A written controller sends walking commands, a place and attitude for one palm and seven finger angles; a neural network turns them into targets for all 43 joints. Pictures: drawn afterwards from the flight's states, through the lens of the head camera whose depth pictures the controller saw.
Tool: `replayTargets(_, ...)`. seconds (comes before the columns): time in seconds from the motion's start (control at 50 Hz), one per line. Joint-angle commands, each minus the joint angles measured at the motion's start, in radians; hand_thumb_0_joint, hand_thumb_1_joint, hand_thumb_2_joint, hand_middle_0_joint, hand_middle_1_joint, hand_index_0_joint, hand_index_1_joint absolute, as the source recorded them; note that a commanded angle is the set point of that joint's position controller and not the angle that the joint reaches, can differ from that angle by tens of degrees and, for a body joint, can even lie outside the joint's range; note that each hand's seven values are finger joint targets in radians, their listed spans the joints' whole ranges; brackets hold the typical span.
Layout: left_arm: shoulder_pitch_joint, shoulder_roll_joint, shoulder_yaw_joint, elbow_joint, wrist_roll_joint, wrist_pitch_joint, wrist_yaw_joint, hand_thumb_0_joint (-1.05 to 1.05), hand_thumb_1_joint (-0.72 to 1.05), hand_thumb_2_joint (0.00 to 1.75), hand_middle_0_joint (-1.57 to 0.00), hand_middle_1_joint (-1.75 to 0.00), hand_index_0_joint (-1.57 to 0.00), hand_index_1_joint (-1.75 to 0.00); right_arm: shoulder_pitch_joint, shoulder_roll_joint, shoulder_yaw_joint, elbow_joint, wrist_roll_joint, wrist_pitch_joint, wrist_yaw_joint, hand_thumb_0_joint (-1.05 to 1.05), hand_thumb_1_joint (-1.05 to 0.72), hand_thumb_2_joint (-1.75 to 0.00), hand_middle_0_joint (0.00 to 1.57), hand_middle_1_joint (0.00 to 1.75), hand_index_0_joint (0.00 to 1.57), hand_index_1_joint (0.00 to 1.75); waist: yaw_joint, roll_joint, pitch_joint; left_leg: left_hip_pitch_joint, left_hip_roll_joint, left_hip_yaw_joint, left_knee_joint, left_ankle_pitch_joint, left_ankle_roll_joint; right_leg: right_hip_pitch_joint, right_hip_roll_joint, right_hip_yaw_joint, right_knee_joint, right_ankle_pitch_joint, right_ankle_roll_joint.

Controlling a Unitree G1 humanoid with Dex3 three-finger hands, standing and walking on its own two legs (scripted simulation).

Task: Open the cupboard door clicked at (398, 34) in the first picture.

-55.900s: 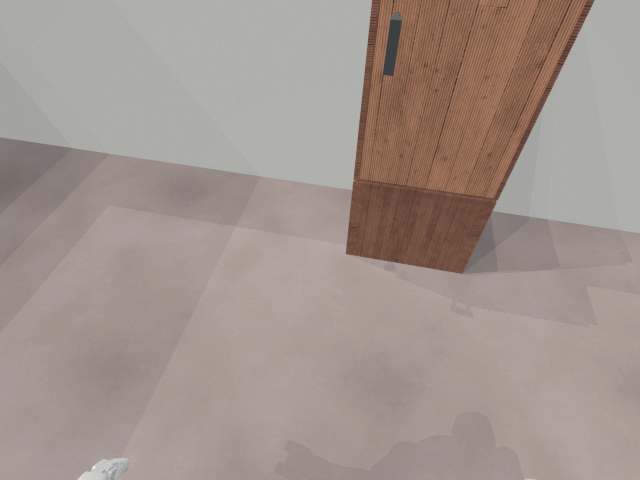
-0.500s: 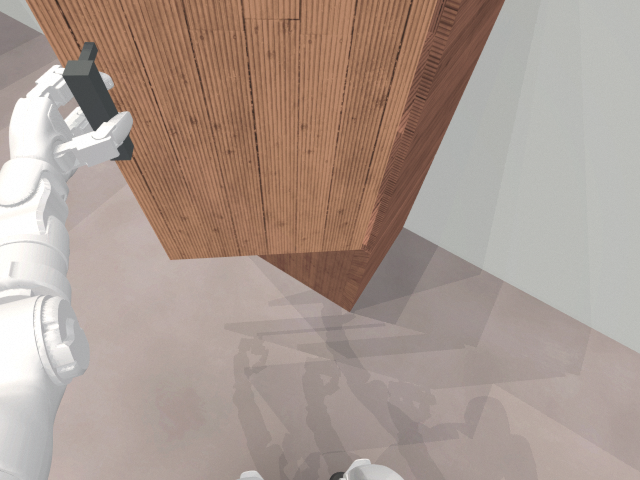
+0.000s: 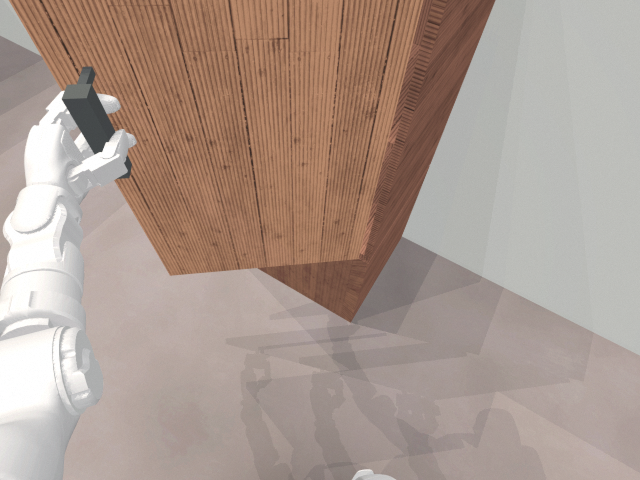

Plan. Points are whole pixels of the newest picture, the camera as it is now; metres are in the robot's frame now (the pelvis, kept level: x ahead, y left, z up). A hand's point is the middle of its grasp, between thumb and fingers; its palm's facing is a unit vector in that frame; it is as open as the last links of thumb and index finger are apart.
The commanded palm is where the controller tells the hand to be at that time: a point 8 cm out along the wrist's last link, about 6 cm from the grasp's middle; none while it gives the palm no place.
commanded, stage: pull the door open along its arc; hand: left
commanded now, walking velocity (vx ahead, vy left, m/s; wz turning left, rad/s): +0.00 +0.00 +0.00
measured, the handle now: (104, 124) +0.54 +0.24 +0.12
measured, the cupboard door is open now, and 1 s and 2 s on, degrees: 39 76 74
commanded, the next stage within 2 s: open thumb and fingers to let go in 0.70 s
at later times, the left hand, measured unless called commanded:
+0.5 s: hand (163, 276) +0.31 +0.14 +0.13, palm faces +0.35 -0.93 +0.08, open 6.8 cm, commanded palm +0.25 +0.21 +0.12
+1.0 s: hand (212, 314) +0.27 +0.09 +0.13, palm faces +0.48 -0.88 -0.03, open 6.9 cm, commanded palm +0.23 +0.13 +0.12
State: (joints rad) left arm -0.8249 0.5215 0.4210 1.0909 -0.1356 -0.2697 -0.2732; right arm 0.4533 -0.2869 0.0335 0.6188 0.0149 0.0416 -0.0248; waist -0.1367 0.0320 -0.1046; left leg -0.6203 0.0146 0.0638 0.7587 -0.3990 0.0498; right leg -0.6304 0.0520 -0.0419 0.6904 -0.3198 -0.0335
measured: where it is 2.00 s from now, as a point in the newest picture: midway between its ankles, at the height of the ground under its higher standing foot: outside the picture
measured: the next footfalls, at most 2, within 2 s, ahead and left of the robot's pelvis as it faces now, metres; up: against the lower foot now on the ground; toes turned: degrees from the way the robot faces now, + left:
none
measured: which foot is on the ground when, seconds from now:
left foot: down 0.00-1.00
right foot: down 0.00-1.00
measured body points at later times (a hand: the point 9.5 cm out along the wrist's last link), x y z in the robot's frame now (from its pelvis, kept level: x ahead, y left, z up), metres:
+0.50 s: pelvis +0.00 -0.02 +0.02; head +0.00 -0.03 +0.47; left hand +0.29 +0.19 +0.13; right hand +0.20 -0.22 -0.06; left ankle -0.02 +0.08 -0.71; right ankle +0.00 -0.10 -0.71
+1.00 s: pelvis -0.01 -0.05 +0.02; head -0.02 -0.08 +0.47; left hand +0.24 +0.14 +0.13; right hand +0.18 -0.26 -0.09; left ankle -0.02 +0.08 -0.71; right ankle +0.00 -0.10 -0.71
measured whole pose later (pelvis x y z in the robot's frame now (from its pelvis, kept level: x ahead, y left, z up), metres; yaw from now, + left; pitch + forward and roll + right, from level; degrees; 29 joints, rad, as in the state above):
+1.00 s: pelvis -0.01 -0.05 +0.02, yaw +4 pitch -2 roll +1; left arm 0.08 -0.03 -0.09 -0.08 -0.02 0.07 0.46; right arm 0.17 -0.21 0.03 0.64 -0.04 0.08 -0.06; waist 0.02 0.06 -0.02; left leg -0.22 0.01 -0.01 0.56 -0.31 -0.01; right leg -0.24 0.05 -0.11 0.56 -0.30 -0.10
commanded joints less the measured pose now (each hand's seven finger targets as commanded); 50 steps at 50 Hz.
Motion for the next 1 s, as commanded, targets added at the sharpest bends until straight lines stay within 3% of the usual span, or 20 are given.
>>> replayTargets(0.0, -0.232, 0.238, 0.033, -0.323, -0.055, -0.063, -0.012, 0.00, 0.90, 0.90, -0.40, -1.35, -0.40, -1.35, 0.061, -0.161, -0.068, -0.106, 0.011, -0.026, -0.004, 0.00, -0.90, -0.90, 0.20, 0.30, 0.20, 0.30, 0.068, 0.055, -0.423, 0.262, 0.012, -0.078, -0.070, 0.534, -0.018, 0.274, -0.003, 0.026, -0.038, 0.452, 0.006)
replayTargets(0.18, 0.268, 0.040, -0.047, -0.752, -0.135, 0.021, 0.011, 0.00, 0.90, 0.90, -0.40, -1.35, -0.40, -1.35, -0.083, -0.126, -0.073, -0.190, 0.039, -0.063, 0.012, 0.00, -0.90, -0.90, 0.20, 0.30, 0.20, 0.30, 0.143, 0.024, -0.349, 0.301, 0.010, -0.050, -0.121, 0.595, -0.011, 0.396, -0.021, 0.025, -0.064, 0.535, 0.004)
replayTargets(0.2, 0.268, 0.003, 0.077, -0.882, -0.189, 0.041, 0.164, 0.00, 0.90, 0.90, -0.40, -1.35, -0.40, -1.35, -0.139, -0.084, -0.071, -0.202, 0.035, -0.081, 0.021, 0.00, -0.90, -0.90, 0.20, 0.30, 0.20, 0.30, 0.233, 0.021, -0.342, 0.267, -0.004, -0.049, -0.130, 0.573, -0.025, 0.402, -0.020, 0.010, -0.079, 0.509, 0.006)
replayTargets(0.22, 0.337, -0.102, -0.012, -0.897, -0.169, 0.069, 0.241, 0.00, 0.90, 0.90, -0.40, -1.35, -0.40, -1.35, -0.161, -0.083, -0.068, -0.190, 0.033, -0.094, 0.029, 0.00, -0.90, -0.90, 0.20, 0.30, 0.20, 0.30, 0.195, 0.030, -0.279, 0.277, -0.001, -0.044, -0.148, 0.537, -0.034, 0.381, -0.018, 0.003, -0.089, 0.478, 0.008)
replayTargets(0.24, 0.400, -0.154, -0.033, -0.941, -0.163, 0.083, 0.291, 0.00, 0.90, 0.90, -0.40, -1.35, -0.40, -1.35, -0.175, -0.079, -0.069, -0.186, 0.034, -0.103, 0.035, 0.00, -0.90, -0.90, 0.20, 0.30, 0.20, 0.30, 0.191, -0.008, -0.239, 0.268, 0.004, -0.051, -0.162, 0.516, -0.043, 0.368, -0.020, -0.010, -0.098, 0.447, 0.008)
replayTargets(0.28, 0.519, -0.164, -0.038, -1.025, -0.127, 0.105, 0.381, 0.00, 0.90, 0.90, -0.40, -1.35, -0.40, -1.35, -0.202, -0.081, -0.071, -0.180, 0.028, -0.104, 0.039, 0.00, -0.90, -0.90, 0.20, 0.30, 0.20, 0.30, 0.195, -0.069, -0.213, 0.263, 0.006, -0.050, -0.170, 0.489, -0.040, 0.394, -0.024, -0.011, -0.100, 0.434, 0.008)
replayTargets(0.34, 0.611, -0.222, -0.082, -1.187, -0.058, 0.149, 0.505, 0.00, 0.90, 0.90, -0.40, -1.35, -0.40, -1.35, -0.266, -0.053, -0.065, -0.193, 0.011, -0.093, 0.038, 0.00, -0.90, -0.90, 0.20, 0.30, 0.20, 0.30, 0.211, -0.049, -0.235, 0.284, -0.001, -0.038, -0.192, 0.459, -0.041, 0.451, -0.041, 0.005, -0.102, 0.441, 0.008)
replayTargets(0.38, 0.666, -0.231, -0.097, -1.221, -0.017, 0.192, 0.576, 0.00, 0.90, 0.90, -0.40, -1.35, -0.40, -1.35, -0.299, -0.046, -0.060, -0.191, -0.001, -0.070, 0.028, 0.00, -0.90, -0.90, 0.20, 0.30, 0.20, 0.30, 0.208, -0.091, -0.187, 0.278, -0.002, -0.041, -0.205, 0.389, -0.037, 0.466, -0.050, 0.017, -0.133, 0.387, 0.011)
replayTargets(0.46, 0.745, -0.328, -0.198, -1.363, 0.049, 0.280, 0.683, 0.00, 0.90, 0.90, -0.40, -1.35, -0.40, -1.35, -0.379, -0.004, -0.037, -0.205, -0.013, -0.025, 0.009, 0.00, -0.90, -0.90, 0.20, 0.30, 0.20, 0.30, 0.213, -0.047, -0.148, 0.318, -0.010, -0.038, -0.234, 0.354, -0.037, 0.509, -0.065, 0.040, -0.185, 0.352, 0.006)
replayTargets(0.48, 0.755, -0.321, -0.198, -1.373, 0.069, 0.298, 0.713, 0.00, 0.90, 0.90, -0.40, -1.35, -0.40, -1.35, -0.388, -0.001, -0.036, -0.199, -0.017, -0.013, 0.003, 0.00, -0.90, -0.90, 0.20, 0.30, 0.20, 0.30, 0.206, -0.071, -0.140, 0.327, -0.010, -0.043, -0.233, 0.341, -0.035, 0.519, -0.068, 0.049, -0.204, 0.338, 0.006)
replayTargets(0.5, 0.764, -0.362, -0.242, -1.399, 0.079, 0.314, 0.728, 0.00, 0.90, 0.90, -0.40, -1.35, -0.40, -1.35, -0.402, 0.005, -0.032, -0.199, -0.018, -0.004, 0.002, 0.00, -0.90, -0.90, 0.20, 0.30, 0.20, 0.30, 0.199, -0.060, -0.117, 0.340, -0.009, -0.042, -0.237, 0.345, -0.034, 0.517, -0.071, 0.054, -0.215, 0.346, 0.005)
replayTargets(0.6, 0.848, -0.426, -0.327, -1.455, 0.101, 0.335, 0.740, 0.00, 0.90, 0.90, -0.40, -1.35, -0.40, -1.35, -0.426, 0.017, -0.022, -0.196, -0.033, 0.025, -0.009, 0.00, -0.90, -0.90, 0.20, 0.30, 0.20, 0.30, 0.189, -0.046, -0.082, 0.374, -0.011, -0.048, -0.246, 0.336, -0.033, 0.533, -0.078, 0.069, -0.242, 0.375, 0.003)
replayTargets(0.62, 0.855, -0.462, -0.373, -1.461, 0.110, 0.335, 0.736, 0.00, 0.90, 0.90, -0.40, -1.35, -0.40, -1.35, -0.431, 0.019, -0.020, -0.198, -0.036, 0.026, -0.009, 0.00, -0.90, -0.90, 0.20, 0.30, 0.20, 0.30, 0.181, -0.043, -0.069, 0.378, -0.010, -0.049, -0.246, 0.337, -0.031, 0.523, -0.079, 0.065, -0.239, 0.382, 0.004)
replayTargets(0.76, 0.795, -0.592, -0.566, -1.502, 0.157, 0.315, 0.760, 0.00, 0.90, 0.90, -0.40, -1.35, -0.40, -1.35, -0.444, 0.021, -0.026, -0.195, -0.053, 0.004, -0.005, 0.00, -0.90, -0.90, 0.20, 0.30, 0.20, 0.30, 0.148, -0.084, -0.061, 0.400, -0.015, -0.073, -0.214, 0.320, -0.027, 0.484, -0.099, 0.071, -0.232, 0.399, 0.020)
replayTargets(0.78, 0.698, -0.553, -0.540, -1.467, 0.166, 0.311, 0.773, 0.00, 0.90, 0.90, -0.40, -1.35, -0.40, -1.35, -0.439, 0.016, -0.022, -0.175, -0.052, 0.004, -0.012, 0.00, -0.90, -0.90, 0.20, 0.30, 0.20, 0.30, 0.131, -0.101, -0.034, 0.388, -0.018, -0.080, -0.214, 0.297, -0.026, 0.459, -0.098, 0.074, -0.240, 0.353, 0.018)
replayTargets(0.8, 0.690, -0.530, -0.511, -1.467, 0.168, 0.306, 0.778, 0.00, 0.83, 0.87, -0.40, -1.34, -0.40, -1.34, -0.445, 0.017, -0.027, -0.178, -0.056, 0.000, -0.018, 0.00, -0.90, -0.90, 0.20, 0.30, 0.20, 0.30, 0.149, -0.098, -0.058, 0.391, -0.022, -0.077, -0.212, 0.280, -0.024, 0.465, -0.102, 0.086, -0.248, 0.321, 0.020)
replayTargets(0.84, 0.686, -0.507, -0.486, -1.437, 0.174, 0.291, 0.778, 0.00, 0.69, 0.81, -0.38, -1.33, -0.38, -1.33, -0.446, 0.021, -0.026, -0.168, -0.059, -0.004, -0.029, 0.00, -0.90, -0.90, 0.20, 0.30, 0.20, 0.30, 0.156, -0.134, -0.072, 0.375, -0.030, -0.078, -0.208, 0.260, -0.022, 0.479, -0.116, 0.113, -0.267, 0.296, 0.028)
replayTargets(0.9, 0.688, -0.515, -0.484, -1.399, 0.150, 0.272, 0.748, 0.00, 0.48, 0.72, -0.37, -1.30, -0.37, -1.30, -0.450, 0.026, -0.025, -0.157, -0.053, -0.007, -0.041, 0.00, -0.90, -0.90, 0.20, 0.30, 0.20, 0.30, 0.166, -0.112, -0.087, 0.378, -0.034, -0.074, -0.216, 0.249, -0.023, 0.502, -0.126, 0.129, -0.283, 0.292, 0.032)
replayTargets(0.92, 0.657, -0.531, -0.502, -1.397, 0.138, 0.266, 0.737, 0.00, 0.41, 0.69, -0.36, -1.30, -0.36, -1.30, -0.450, 0.026, -0.022, -0.153, -0.052, -0.012, -0.044, 0.00, -0.90, -0.90, 0.20, 0.30, 0.20, 0.30, 0.157, -0.107, -0.084, 0.381, -0.035, -0.075, -0.216, 0.244, -0.024, 0.497, -0.129, 0.132, -0.288, 0.288, 0.034)
replayTargets(0.98, 0.661, -0.518, -0.465, -1.364, 0.097, 0.251, 0.714, 0.00, 0.20, 0.60, -0.35, -1.27, -0.35, -1.27, -0.450, 0.023, -0.025, -0.142, -0.047, -0.027, -0.051, 0.00, -0.90, -0.90, 0.20, 0.30, 0.20, 0.30, 0.167, -0.125, -0.077, 0.381, -0.034, -0.076, -0.222, 0.231, -0.026, 0.511, -0.131, 0.139, -0.311, 0.270, 0.040)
